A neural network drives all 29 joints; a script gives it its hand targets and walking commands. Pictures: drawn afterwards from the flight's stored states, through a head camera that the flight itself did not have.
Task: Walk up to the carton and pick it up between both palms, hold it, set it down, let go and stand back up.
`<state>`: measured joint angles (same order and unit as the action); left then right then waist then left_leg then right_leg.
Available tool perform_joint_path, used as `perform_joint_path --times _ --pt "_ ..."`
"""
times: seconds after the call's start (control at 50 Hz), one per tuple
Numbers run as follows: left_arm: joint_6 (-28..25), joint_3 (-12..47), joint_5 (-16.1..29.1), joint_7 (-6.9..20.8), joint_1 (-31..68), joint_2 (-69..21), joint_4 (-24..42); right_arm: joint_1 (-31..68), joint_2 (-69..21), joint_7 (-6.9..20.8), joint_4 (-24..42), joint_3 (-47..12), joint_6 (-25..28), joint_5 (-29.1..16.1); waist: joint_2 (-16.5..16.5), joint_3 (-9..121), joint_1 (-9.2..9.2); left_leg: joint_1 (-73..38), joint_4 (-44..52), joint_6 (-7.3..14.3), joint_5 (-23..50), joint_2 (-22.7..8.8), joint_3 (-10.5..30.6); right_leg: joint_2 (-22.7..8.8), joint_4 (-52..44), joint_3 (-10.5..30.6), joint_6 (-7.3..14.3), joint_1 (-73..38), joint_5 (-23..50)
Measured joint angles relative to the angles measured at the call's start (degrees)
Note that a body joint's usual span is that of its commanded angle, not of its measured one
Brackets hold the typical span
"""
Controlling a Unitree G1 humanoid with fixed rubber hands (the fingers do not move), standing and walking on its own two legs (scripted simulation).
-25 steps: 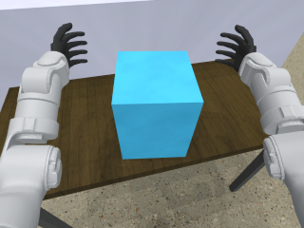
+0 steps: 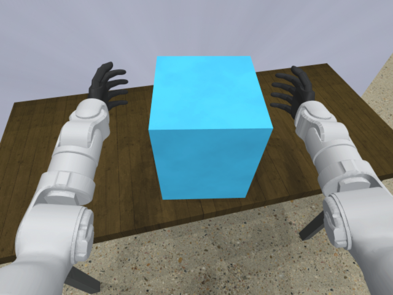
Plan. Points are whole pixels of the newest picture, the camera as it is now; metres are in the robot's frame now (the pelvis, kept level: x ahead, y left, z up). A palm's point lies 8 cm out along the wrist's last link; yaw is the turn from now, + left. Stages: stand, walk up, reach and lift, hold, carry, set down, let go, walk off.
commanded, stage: reach and lift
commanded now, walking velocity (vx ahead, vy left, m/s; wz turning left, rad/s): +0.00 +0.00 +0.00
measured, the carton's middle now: (204, 131) +0.44 +0.00 +0.06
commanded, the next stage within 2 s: none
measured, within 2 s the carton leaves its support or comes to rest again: neither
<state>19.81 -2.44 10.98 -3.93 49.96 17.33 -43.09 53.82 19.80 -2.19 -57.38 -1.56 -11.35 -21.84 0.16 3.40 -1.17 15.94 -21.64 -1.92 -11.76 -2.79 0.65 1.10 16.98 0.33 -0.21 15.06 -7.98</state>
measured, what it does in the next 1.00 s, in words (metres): stands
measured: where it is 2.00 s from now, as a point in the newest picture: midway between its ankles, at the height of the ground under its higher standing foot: outside the picture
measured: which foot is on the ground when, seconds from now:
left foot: down 0.00-1.00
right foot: down 0.00-1.00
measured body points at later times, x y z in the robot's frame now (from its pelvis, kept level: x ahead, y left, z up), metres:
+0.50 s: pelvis +0.00 +0.00 -0.01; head +0.03 +0.00 +0.44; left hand +0.44 +0.19 +0.11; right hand +0.46 -0.17 +0.12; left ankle -0.01 +0.13 -0.75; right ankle +0.00 -0.12 -0.75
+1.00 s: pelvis -0.01 +0.00 +0.00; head +0.03 +0.00 +0.45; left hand +0.44 +0.15 +0.12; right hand +0.46 -0.14 +0.12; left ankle -0.01 +0.13 -0.75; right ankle +0.00 -0.12 -0.75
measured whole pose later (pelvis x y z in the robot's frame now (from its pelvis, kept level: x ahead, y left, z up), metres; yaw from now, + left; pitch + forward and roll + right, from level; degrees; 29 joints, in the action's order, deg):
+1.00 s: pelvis -0.01 +0.00 +0.00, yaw +0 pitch +10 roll -1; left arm 0.7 -11.8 -2.2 -8.7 54.2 4.1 -60.7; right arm 57.5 8.1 -7.7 -67.9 8.4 0.3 -7.7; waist 0.2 6.9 -1.8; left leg 22.1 -23.1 -2.0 -11.3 -2.9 0.2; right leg 1.1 19.3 0.3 -0.1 21.6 -7.9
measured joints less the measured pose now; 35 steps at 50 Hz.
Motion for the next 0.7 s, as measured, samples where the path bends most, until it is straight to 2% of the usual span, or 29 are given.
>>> perform_joint_path --times 0.06,0.14,0.22,0.34,0.48,0.58,0.7 --pt "-2.6 0.3 0.0 -0.5 0.2 -1.0 -1.6 -0.2 -0.9 -0.4 -0.5 1.3 2.2 2.2 0.5 0.7 -0.37 1.7 -0.7 -0.1 -0.1 -0.1 0.2 0.1 0.3 -0.2 0.0 1.5 0.1" --pt "-7.0 -0.3 -1.0 -0.2 1.8 -2.0 -8.3 1.0 -1.8 -1.0 -4.0 1.3 4.8 4.1 0.7 1.6 -0.45 2.9 -1.0 0.0 -0.1 -0.1 0.3 0.1 1.1 -0.3 0.0 2.9 -0.1" --pt "-13.1 -1.3 -2.1 0.0 2.6 -2.9 -15.4 1.5 -2.7 -1.1 -8.5 0.0 7.9 4.0 0.4 2.7 -0.56 4.1 -1.0 0.0 0.0 0.0 0.2 0.0 2.1 -0.3 0.1 4.6 -0.6" --pt "-20.8 -0.4 -1.6 -0.4 1.7 -3.7 -19.4 0.6 -4.2 -1.1 -10.6 -1.3 13.0 2.8 0.4 5.1 -0.61 7.6 -2.8 -0.3 -0.6 -0.1 0.9 0.1 3.3 -0.9 0.2 7.5 -1.1" --pt "-21.8 0.7 -1.3 -0.6 2.3 -4.9 -19.9 2.1 -4.3 -1.8 -13.0 -1.3 14.9 2.1 0.9 5.8 -0.64 8.9 -4.4 -0.4 -1.2 -0.3 1.1 0.3 3.7 -1.3 0.3 8.2 -1.2" --pt "-21.4 0.3 -2.0 -0.8 2.9 -6.1 -20.6 2.8 -4.0 -1.9 -14.1 -1.3 14.2 1.8 0.2 5.8 -0.32 8.5 -4.0 -0.3 -1.0 -0.3 0.7 0.3 3.8 -0.9 0.2 8.2 -1.1" --pt "-21.8 -0.8 -3.4 -2.5 3.9 -8.5 -21.2 3.3 -5.7 -1.2 -14.2 -0.3 13.1 2.9 -0.7 6.3 -0.42 8.6 -3.5 -0.3 -0.5 -0.5 0.0 0.4 4.0 -0.3 0.4 8.9 -0.7"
